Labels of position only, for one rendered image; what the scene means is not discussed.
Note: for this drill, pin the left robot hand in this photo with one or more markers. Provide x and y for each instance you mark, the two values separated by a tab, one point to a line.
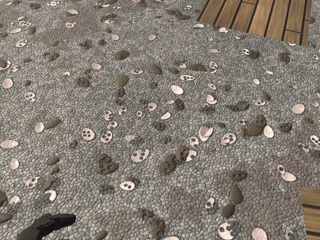
45	225

